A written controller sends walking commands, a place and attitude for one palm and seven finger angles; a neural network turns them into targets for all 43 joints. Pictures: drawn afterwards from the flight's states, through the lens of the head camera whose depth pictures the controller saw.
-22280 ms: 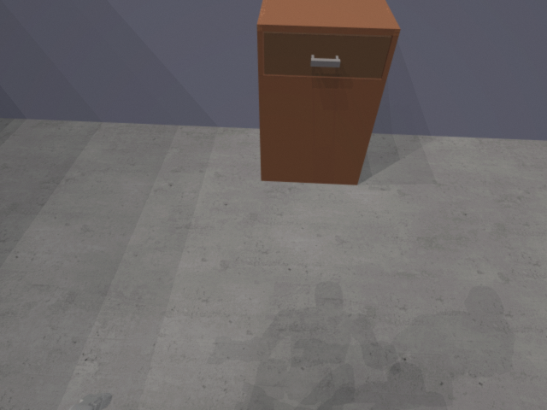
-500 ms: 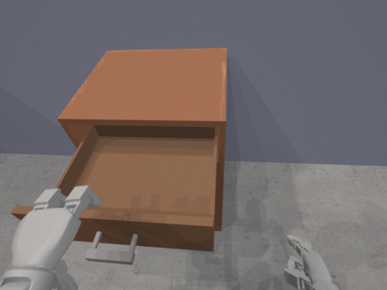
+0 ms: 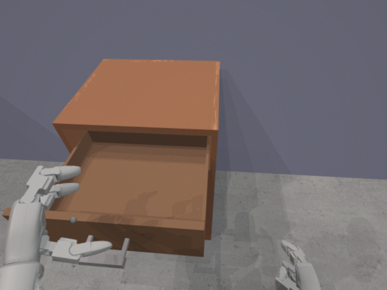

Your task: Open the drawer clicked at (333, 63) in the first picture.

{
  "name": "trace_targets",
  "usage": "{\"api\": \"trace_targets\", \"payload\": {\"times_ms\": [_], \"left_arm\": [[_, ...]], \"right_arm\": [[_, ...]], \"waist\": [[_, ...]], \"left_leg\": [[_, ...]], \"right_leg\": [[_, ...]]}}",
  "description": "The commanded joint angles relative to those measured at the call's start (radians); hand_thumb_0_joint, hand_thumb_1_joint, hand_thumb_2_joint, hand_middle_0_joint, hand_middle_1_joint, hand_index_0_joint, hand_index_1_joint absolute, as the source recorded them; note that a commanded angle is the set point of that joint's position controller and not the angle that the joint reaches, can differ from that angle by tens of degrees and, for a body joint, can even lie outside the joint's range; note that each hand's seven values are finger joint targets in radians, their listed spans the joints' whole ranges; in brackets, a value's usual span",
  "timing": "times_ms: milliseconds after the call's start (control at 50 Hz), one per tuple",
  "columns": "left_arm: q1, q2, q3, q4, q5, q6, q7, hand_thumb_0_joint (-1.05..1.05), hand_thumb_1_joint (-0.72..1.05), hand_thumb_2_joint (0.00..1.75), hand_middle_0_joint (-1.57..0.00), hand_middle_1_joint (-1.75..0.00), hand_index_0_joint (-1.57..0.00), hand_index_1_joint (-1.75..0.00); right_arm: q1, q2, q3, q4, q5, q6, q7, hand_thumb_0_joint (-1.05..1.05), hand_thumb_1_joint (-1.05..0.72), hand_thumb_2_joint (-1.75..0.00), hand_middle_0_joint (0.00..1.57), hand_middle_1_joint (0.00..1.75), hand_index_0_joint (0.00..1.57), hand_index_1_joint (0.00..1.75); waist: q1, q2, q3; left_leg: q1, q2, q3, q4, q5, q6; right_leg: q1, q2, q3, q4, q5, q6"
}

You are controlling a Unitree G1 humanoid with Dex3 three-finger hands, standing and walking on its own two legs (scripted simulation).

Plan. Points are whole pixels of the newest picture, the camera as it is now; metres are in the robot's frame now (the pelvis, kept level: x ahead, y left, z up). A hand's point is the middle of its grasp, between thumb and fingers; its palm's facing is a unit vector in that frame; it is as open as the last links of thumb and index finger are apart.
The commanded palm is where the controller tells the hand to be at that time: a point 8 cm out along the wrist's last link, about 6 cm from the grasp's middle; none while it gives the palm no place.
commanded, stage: draw the hand back to the body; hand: left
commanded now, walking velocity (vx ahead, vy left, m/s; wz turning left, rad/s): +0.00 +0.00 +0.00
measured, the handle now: (104, 250) +0.22 +0.25 -0.09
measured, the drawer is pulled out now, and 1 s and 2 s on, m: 0.30 0.30 0.30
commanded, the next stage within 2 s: step back with the hand held close in 0.72 s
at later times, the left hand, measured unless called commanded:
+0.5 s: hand (61, 222) +0.17 +0.22 +0.16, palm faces +0.41 -0.81 -0.41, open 8.8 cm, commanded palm +0.12 +0.26 +0.17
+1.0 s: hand (60, 218) +0.18 +0.23 +0.16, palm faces +0.36 -0.80 -0.47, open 7.4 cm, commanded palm +0.11 +0.27 +0.17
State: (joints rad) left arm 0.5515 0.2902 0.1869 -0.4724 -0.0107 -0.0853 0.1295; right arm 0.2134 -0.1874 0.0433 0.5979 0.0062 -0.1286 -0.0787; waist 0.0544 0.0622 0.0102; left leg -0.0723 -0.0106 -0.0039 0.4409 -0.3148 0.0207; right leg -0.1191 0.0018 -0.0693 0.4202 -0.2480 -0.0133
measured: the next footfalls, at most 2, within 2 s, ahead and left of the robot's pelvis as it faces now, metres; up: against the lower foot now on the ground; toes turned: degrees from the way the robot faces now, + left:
right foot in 1.92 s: -0.23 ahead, -0.14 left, +0.00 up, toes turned -2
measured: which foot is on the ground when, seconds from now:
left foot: down 0.00-1.00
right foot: down 0.00-1.00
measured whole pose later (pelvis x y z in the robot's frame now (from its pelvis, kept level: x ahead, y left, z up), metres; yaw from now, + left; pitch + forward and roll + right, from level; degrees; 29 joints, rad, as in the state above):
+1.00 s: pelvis -0.02 -0.01 +0.00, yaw +0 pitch +1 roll -1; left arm 0.58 0.33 0.35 -0.49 -0.04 -0.18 0.11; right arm 0.15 -0.23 -0.01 0.58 0.01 -0.07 -0.06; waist 0.02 0.07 0.03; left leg -0.18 0.01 0.00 0.43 -0.27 0.00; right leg -0.21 0.03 -0.07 0.37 -0.18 -0.03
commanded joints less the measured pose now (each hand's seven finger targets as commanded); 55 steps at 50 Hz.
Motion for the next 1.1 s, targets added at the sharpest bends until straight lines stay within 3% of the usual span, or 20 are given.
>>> {"api": "trace_targets", "payload": {"times_ms": [0, 60, 100, 160, 220, 280, 300, 360, 420, 500, 560, 580, 700, 780, 800, 820, 840, 860, 960, 1080], "left_arm": [[-0.031, 0.153, 0.144, -0.200, -0.029, -0.074, 0.007, 0.00, 0.02, 0.52, -0.26, -0.86, -0.26, -0.86], [-0.031, 0.164, 0.161, -0.202, -0.037, -0.083, 0.003, 0.00, 0.13, 0.57, -0.25, -0.80, -0.25, -0.80], [-0.032, 0.166, 0.166, -0.216, -0.036, -0.086, 0.003, 0.00, 0.20, 0.60, -0.25, -0.75, -0.25, -0.75], [-0.025, 0.177, 0.185, -0.206, -0.040, -0.089, 0.006, 0.00, 0.31, 0.64, -0.24, -0.68, -0.24, -0.68], [-0.048, 0.183, 0.195, -0.197, -0.041, -0.091, 0.007, 0.00, 0.41, 0.69, -0.24, -0.62, -0.24, -0.62], [-0.054, 0.194, 0.209, -0.198, -0.045, -0.097, 0.009, 0.00, 0.51, 0.74, -0.23, -0.55, -0.23, -0.55], [-0.074, 0.208, 0.218, -0.212, -0.045, -0.100, 0.009, 0.00, 0.55, 0.75, -0.22, -0.52, -0.22, -0.52], [-0.059, 0.192, 0.215, -0.173, -0.050, -0.101, 0.007, 0.00, 0.65, 0.80, -0.22, -0.46, -0.22, -0.46], [-0.073, 0.195, 0.215, -0.181, -0.049, -0.109, 0.004, 0.00, 0.76, 0.84, -0.21, -0.39, -0.21, -0.39], [-0.072, 0.190, 0.211, -0.179, -0.049, -0.107, -0.002, 0.00, 0.90, 0.90, -0.20, -0.30, -0.20, -0.30], [-0.063, 0.196, 0.218, -0.184, -0.049, -0.108, 0.001, 0.00, 0.90, 0.90, -0.20, -0.30, -0.20, -0.30], [-0.059, 0.201, 0.224, -0.174, -0.050, -0.107, 0.002, 0.00, 0.90, 0.90, -0.20, -0.30, -0.20, -0.30], [-0.082, 0.201, 0.219, -0.189, -0.047, -0.108, -0.001, 0.00, 0.90, 0.90, -0.20, -0.30, -0.20, -0.30], [-0.064, 0.193, 0.218, -0.170, -0.049, -0.106, 0.000, 0.00, 0.90, 0.90, -0.20, -0.30, -0.20, -0.30], [-0.075, 0.194, 0.217, -0.177, -0.048, -0.104, -0.002, 0.00, 0.90, 0.90, -0.20, -0.30, -0.20, -0.30], [-0.180, 0.314, 0.351, -0.265, -0.048, -0.144, 0.008, 0.00, 0.90, 0.90, -0.20, -0.30, -0.20, -0.30], [-0.093, 0.232, 0.293, -0.160, -0.037, -0.150, -0.002, 0.00, 0.90, 0.90, -0.20, -0.30, -0.20, -0.30], [-0.038, 0.199, 0.264, -0.146, -0.034, -0.145, -0.007, 0.00, 0.90, 0.90, -0.20, -0.30, -0.20, -0.30], [0.074, 0.207, 0.271, -0.251, -0.030, -0.168, 0.002, 0.00, 0.90, 0.90, -0.20, -0.30, -0.20, -0.30], [0.133, 0.243, 0.313, -0.292, -0.035, -0.163, 0.016, 0.00, 0.90, 0.90, -0.20, -0.30, -0.20, -0.30]], "right_arm": [[-0.157, -0.098, -0.045, -0.157, -0.002, -0.067, 0.002, 0.00, -0.90, -0.90, 0.20, 0.30, 0.20, 0.30], [-0.154, -0.108, -0.051, -0.154, -0.001, -0.065, 0.004, 0.00, -0.90, -0.90, 0.20, 0.30, 0.20, 0.30], [-0.164, -0.108, -0.056, -0.151, -0.002, -0.070, 0.004, 0.00, -0.90, -0.90, 0.20, 0.30, 0.20, 0.30], [-0.160, -0.110, -0.061, -0.146, 0.000, -0.064, 0.001, 0.00, -0.90, -0.90, 0.20, 0.30, 0.20, 0.30], [-0.164, -0.108, -0.061, -0.138, 0.002, -0.065, -0.002, 0.00, -0.90, -0.90, 0.20, 0.30, 0.20, 0.30], [-0.168, -0.110, -0.064, -0.141, 0.002, -0.067, -0.004, 0.00, -0.90, -0.90, 0.20, 0.30, 0.20, 0.30], [-0.174, -0.113, -0.065, -0.141, 0.003, -0.069, -0.005, 0.00, -0.90, -0.90, 0.20, 0.30, 0.20, 0.30], [-0.175, -0.107, -0.065, -0.138, 0.005, -0.066, -0.005, 0.00, -0.90, -0.90, 0.20, 0.30, 0.20, 0.30], [-0.177, -0.109, -0.064, -0.136, 0.004, -0.072, -0.004, 0.00, -0.90, -0.90, 0.20, 0.30, 0.20, 0.30], [-0.180, -0.109, -0.068, -0.138, 0.004, -0.073, 0.000, 0.00, -0.90, -0.90, 0.20, 0.30, 0.20, 0.30], [-0.176, -0.107, -0.068, -0.140, 0.003, -0.072, 0.001, 0.00, -0.90, -0.90, 0.20, 0.30, 0.20, 0.30], [-0.175, -0.106, -0.067, -0.140, 0.002, -0.071, 0.000, 0.00, -0.90, -0.90, 0.20, 0.30, 0.20, 0.30], [-0.178, -0.108, -0.067, -0.139, 0.002, -0.072, 0.000, 0.00, -0.90, -0.90, 0.20, 0.30, 0.20, 0.30], [-0.174, -0.106, -0.069, -0.139, 0.003, -0.068, 0.000, 0.00, -0.90, -0.90, 0.20, 0.30, 0.20, 0.30], [-0.180, -0.109, -0.069, -0.139, 0.003, -0.069, 0.001, 0.00, -0.90, -0.90, 0.20, 0.30, 0.20, 0.30], [-0.158, -0.134, -0.069, -0.170, 0.010, -0.039, 0.003, 0.00, -0.90, -0.90, 0.20, 0.30, 0.20, 0.30], [-0.145, -0.116, -0.070, -0.146, 0.005, -0.018, 0.009, 0.00, -0.90, -0.90, 0.20, 0.30, 0.20, 0.30], [-0.152, -0.119, -0.077, -0.163, 0.010, -0.006, 0.014, 0.00, -0.90, -0.90, 0.20, 0.30, 0.20, 0.30], [-0.153, -0.138, -0.094, -0.188, 0.006, 0.023, 0.018, 0.00, -0.90, -0.90, 0.20, 0.30, 0.20, 0.30], [-0.159, -0.135, -0.112, -0.206, 0.013, 0.045, 0.011, 0.00, -0.90, -0.90, 0.20, 0.30, 0.20, 0.30]], "waist": [[0.005, 0.026, -0.017], [0.006, -0.021, -0.059], [0.003, 0.007, -0.066], [0.004, -0.028, -0.088], [0.000, 0.006, -0.065], [0.005, -0.037, -0.070], [0.005, -0.005, -0.062], [0.004, -0.041, -0.047], [0.004, -0.005, -0.037], [0.005, -0.008, -0.037], [0.007, -0.011, -0.065], [0.010, -0.039, -0.065], [0.005, 0.003, -0.048], [0.006, -0.044, -0.065], [0.006, 0.001, -0.051], [-0.034, -0.046, 0.089], [-0.039, -0.107, 0.061], [-0.041, -0.126, 0.033], [-0.042, -0.036, -0.150], [-0.048, -0.051, -0.202]], "left_leg": [[-0.059, 0.050, -0.017, -0.077, 0.340, -0.019], [-0.049, 0.049, -0.016, -0.078, 0.329, -0.010], [-0.042, 0.045, -0.009, -0.073, 0.330, -0.008], [-0.032, 0.044, -0.004, -0.072, 0.324, -0.002], [-0.031, 0.038, 0.003, -0.076, 0.295, -0.002], [-0.028, 0.039, -0.002, -0.081, 0.275, 0.004], [-0.023, 0.034, 0.000, -0.079, 0.265, 0.003], [-0.027, 0.035, 0.003, -0.085, 0.246, 0.005], [-0.027, 0.031, 0.004, -0.086, 0.233, 0.005], [-0.021, 0.030, 0.005, -0.084, 0.249, 0.004], [-0.018, 0.030, 0.004, -0.087, 0.260, 0.005], [-0.020, 0.030, 0.002, -0.085, 0.270, 0.007], [-0.014, 0.026, 0.004, -0.087, 0.262, 0.002], [-0.009, 0.030, 0.004, -0.088, 0.270, 0.007], [-0.009, 0.027, 0.005, -0.089, 0.268, 0.003], [-0.112, 0.039, -0.026, -0.061, 0.176, 0.013], [-0.107, 0.036, -0.038, -0.042, 0.146, 0.016], [-0.096, 0.036, -0.032, -0.027, 0.148, 0.017], [-0.114, 0.055, -0.030, -0.038, 0.273, 0.020], [-0.155, 0.084, -0.061, -0.017, 0.468, 0.012]], "right_leg": [[0.041, -0.030, 0.006, -0.069, 0.220, -0.022], [0.057, -0.031, 0.009, -0.066, 0.222, -0.018], [0.054, -0.032, 0.017, -0.076, 0.235, -0.017], [0.060, -0.034, 0.021, -0.077, 0.240, -0.013], [0.044, -0.036, 0.025, -0.092, 0.213, -0.011], [0.045, -0.036, 0.028, -0.097, 0.191, -0.009], [0.036, -0.035, 0.039, -0.114, 0.180, -0.010], [0.031, -0.035, 0.033, -0.115, 0.155, -0.006], [0.027, -0.035, 0.040, -0.126, 0.138, -0.007], [0.027, -0.031, 0.043, -0.130, 0.155, -0.006], [0.048, -0.033, 0.038, -0.114, 0.173, -0.005], [0.050, -0.033, 0.040, -0.113, 0.185, -0.004], [0.035, -0.029, 0.046, -0.132, 0.171, -0.006], [0.046, -0.030, 0.040, -0.120, 0.180, -0.002], [0.037, -0.028, 0.046, -0.133, 0.177, -0.005], [-0.094, -0.082, 0.156, -0.186, 0.187, -0.008], [-0.096, -0.099, 0.144, -0.194, 0.140, -0.010], [-0.104, -0.108, 0.155, -0.193, 0.124, -0.010], [0.013, -0.111, 0.112, -0.079, 0.286, -0.004], [0.041, -0.096, 0.074, 0.020, 0.440, 0.002]]}}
